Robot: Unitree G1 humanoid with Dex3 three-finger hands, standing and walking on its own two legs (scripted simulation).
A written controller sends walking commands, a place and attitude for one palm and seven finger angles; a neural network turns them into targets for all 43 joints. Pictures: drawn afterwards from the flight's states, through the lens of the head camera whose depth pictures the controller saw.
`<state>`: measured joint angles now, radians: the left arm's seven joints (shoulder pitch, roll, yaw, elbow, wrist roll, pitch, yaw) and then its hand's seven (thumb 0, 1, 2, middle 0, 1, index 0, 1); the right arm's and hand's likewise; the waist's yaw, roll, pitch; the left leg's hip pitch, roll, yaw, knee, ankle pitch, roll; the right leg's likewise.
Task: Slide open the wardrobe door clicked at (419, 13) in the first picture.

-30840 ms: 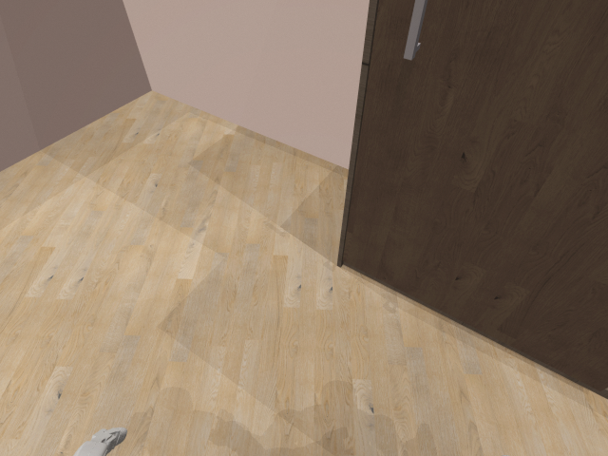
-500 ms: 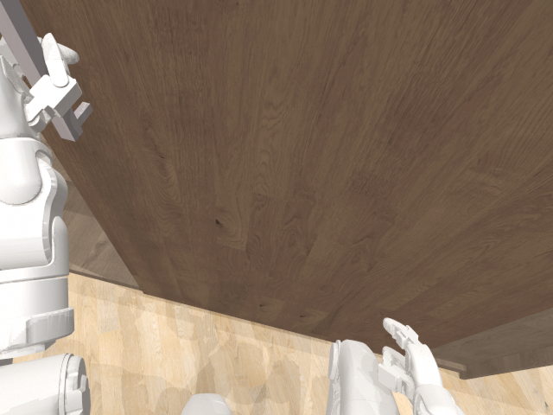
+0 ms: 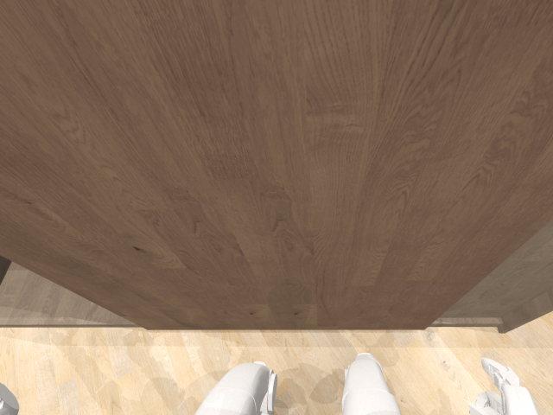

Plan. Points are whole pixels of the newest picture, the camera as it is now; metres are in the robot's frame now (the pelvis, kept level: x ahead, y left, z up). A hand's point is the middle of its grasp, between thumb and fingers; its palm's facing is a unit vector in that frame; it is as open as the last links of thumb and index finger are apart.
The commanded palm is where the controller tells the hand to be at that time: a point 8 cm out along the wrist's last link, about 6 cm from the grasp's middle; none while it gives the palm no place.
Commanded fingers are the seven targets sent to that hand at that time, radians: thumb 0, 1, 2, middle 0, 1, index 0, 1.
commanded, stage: stop walking and hold the door there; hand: left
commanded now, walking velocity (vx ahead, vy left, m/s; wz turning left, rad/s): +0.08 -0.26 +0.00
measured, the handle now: out of the picture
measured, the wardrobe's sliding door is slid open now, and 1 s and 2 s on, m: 0.65 0.65 0.65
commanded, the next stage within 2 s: none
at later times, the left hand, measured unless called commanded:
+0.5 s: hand out of the picture +0.31 +0.42 +0.27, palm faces +0.70 -0.69 -0.20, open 6.2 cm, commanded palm +0.27 +0.42 +0.21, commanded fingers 0.00 0.90 0.90 -0.45 -1.40 -0.45 -1.40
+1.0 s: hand out of the picture +0.31 +0.42 +0.26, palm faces +0.68 -0.68 -0.27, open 6.0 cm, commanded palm +0.26 +0.45 +0.21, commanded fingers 0.00 0.90 0.90 -0.45 -1.40 -0.45 -1.40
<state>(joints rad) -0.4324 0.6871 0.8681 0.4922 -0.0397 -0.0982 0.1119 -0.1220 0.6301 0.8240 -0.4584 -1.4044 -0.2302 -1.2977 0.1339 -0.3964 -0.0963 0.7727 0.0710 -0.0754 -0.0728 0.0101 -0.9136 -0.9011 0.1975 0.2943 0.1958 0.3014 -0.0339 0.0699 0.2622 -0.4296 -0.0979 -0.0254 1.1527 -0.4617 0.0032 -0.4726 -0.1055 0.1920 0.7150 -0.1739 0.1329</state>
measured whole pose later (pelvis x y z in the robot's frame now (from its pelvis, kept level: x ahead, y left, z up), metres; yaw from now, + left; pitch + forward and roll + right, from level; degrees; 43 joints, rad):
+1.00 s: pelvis -0.03 +0.04 +0.04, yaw -4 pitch -2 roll +1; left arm -0.38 0.66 0.59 0.71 -0.04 -0.20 0.10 -0.16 0.64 0.79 -0.45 -1.40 -0.34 -1.39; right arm 0.28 -0.34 -0.04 0.76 0.07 -0.02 -0.09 0.01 -0.90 -0.90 0.21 0.30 0.20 0.30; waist 0.01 0.06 0.01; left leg -0.32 -0.01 -0.03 0.69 -0.38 0.01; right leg -0.17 -0.04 -0.08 0.40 -0.20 -0.01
